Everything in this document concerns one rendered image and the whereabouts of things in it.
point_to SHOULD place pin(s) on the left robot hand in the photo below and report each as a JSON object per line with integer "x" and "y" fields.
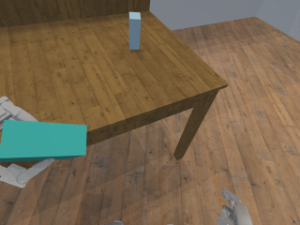
{"x": 14, "y": 174}

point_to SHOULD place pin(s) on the right robot hand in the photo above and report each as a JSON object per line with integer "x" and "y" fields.
{"x": 238, "y": 215}

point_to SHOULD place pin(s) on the sponge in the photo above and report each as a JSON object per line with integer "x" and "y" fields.
{"x": 36, "y": 141}

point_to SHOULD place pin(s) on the table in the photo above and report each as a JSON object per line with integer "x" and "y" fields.
{"x": 69, "y": 62}

